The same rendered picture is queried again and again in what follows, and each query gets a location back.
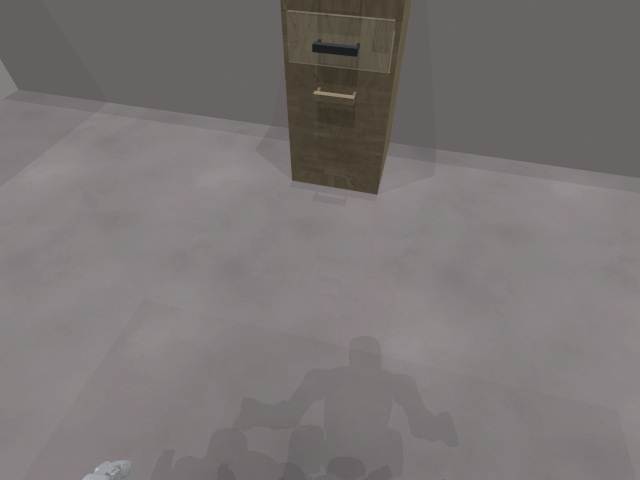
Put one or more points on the drawer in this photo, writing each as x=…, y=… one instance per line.
x=375, y=35

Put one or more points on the handle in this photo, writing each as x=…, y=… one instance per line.
x=333, y=98
x=337, y=49

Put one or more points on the cabinet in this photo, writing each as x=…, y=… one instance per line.
x=338, y=145

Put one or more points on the robot left hand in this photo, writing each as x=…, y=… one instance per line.
x=111, y=471

